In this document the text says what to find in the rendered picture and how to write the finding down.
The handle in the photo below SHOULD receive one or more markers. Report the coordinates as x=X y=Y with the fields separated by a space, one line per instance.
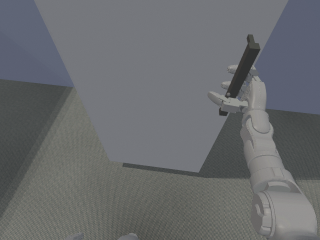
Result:
x=245 y=64

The fridge door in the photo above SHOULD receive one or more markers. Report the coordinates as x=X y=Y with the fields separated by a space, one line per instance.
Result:
x=143 y=69

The robot right forearm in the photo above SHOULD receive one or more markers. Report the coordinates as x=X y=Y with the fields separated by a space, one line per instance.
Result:
x=263 y=160

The right robot hand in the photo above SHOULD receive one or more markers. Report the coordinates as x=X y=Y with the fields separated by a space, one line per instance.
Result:
x=254 y=94

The robot right upper arm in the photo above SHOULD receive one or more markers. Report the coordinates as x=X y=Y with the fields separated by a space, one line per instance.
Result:
x=279 y=215

